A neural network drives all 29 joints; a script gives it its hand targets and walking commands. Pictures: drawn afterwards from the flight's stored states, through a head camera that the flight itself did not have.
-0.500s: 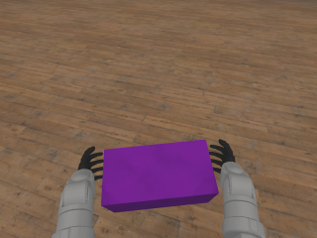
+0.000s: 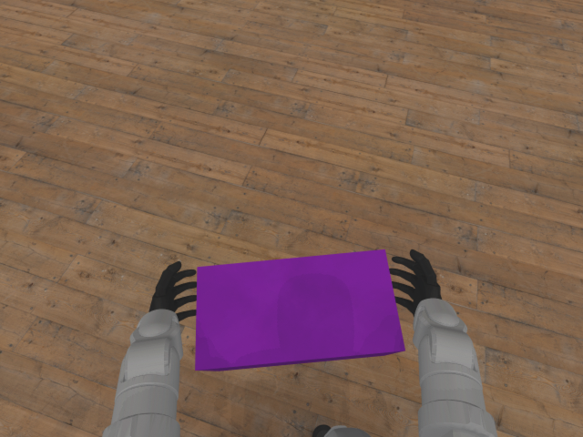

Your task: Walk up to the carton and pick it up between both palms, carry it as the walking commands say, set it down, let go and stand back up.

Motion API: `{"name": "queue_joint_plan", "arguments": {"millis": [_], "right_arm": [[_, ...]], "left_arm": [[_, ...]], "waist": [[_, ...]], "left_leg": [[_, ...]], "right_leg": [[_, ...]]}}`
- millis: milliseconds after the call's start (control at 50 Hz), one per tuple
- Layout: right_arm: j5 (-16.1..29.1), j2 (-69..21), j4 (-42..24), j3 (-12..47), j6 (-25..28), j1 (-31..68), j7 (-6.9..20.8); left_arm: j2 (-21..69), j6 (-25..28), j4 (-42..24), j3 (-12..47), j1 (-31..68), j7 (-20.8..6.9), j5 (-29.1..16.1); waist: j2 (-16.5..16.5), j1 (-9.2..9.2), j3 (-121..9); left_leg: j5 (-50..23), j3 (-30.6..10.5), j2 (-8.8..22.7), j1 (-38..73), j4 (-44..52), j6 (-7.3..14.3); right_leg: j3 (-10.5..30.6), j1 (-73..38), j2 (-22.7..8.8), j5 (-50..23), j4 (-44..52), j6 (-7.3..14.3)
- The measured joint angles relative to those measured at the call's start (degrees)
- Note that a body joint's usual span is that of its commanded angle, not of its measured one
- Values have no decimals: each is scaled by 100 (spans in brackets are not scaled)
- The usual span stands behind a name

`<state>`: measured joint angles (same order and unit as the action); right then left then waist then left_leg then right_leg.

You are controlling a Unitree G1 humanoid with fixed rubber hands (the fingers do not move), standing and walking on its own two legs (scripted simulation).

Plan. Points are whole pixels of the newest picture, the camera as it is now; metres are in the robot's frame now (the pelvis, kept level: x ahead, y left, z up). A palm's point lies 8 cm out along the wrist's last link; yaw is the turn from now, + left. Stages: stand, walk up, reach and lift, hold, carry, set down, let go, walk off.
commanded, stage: set down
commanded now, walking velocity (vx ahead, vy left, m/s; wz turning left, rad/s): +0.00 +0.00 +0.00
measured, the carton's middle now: (296, 314) +0.31 -0.02 -0.12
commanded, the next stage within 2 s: none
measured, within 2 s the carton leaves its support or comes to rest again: neither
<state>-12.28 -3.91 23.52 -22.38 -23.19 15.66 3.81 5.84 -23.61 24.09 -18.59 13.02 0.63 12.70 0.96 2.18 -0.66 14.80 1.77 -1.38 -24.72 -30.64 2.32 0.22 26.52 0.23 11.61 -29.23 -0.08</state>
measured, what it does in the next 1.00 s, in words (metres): lowers itself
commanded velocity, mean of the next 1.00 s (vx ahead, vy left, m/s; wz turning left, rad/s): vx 0.00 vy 0.00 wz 0.00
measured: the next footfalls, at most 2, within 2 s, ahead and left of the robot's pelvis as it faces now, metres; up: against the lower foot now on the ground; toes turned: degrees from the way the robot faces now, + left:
none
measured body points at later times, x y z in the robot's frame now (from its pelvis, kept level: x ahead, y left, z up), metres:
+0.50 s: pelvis -0.06 -0.02 -0.07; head +0.11 -0.01 +0.35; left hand +0.30 +0.17 -0.15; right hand +0.32 -0.21 -0.13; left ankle +0.00 +0.09 -0.73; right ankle +0.03 -0.13 -0.73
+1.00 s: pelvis -0.07 -0.02 -0.14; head +0.13 -0.01 +0.26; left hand +0.33 +0.17 -0.23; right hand +0.35 -0.21 -0.21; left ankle +0.00 +0.09 -0.73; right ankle +0.03 -0.13 -0.73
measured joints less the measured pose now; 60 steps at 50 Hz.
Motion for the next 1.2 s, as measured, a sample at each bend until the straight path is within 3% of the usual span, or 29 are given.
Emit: {"name": "queue_joint_plan", "arguments": {"millis": [180,340,540,700,940,1200], "right_arm": [[107,-39,114,-107,480,-68,-109],[218,-25,262,-200,822,547,-237],[152,53,628,-456,483,1744,-636],[68,245,1039,-539,161,2454,-773],[79,377,1287,-544,260,2682,-705],[763,575,1346,-94,715,2459,-848]], "left_arm": [[38,469,103,90,-120,110,-204],[-208,780,331,22,572,102,-311],[-426,387,775,-215,1805,420,-395],[-632,99,1234,-392,2562,328,-162],[-661,195,1265,-325,2605,444,-292],[-836,498,1074,134,2407,644,-813]], "waist": [[-30,81,-358],[-163,-33,-340],[-90,-42,-517],[-111,-50,-593],[2,33,-985],[-51,34,-1437]], "left_leg": [[54,-218,-77,-1148,-455,-60],[169,-222,-20,-2568,-1389,-127],[346,-278,-30,-4116,-2675,-174],[539,-197,-4,-4904,-3449,-161],[795,-241,-83,-5961,-4135,-153],[1096,-269,-71,-7223,-4930,-206]], "right_leg": [[141,1104,37,152,-509,-17],[114,2520,112,237,-1414,41],[19,4035,122,409,-2657,72],[78,4854,165,562,-3427,43],[17,5883,100,858,-4120,33],[-35,7156,127,1148,-4915,62]]}}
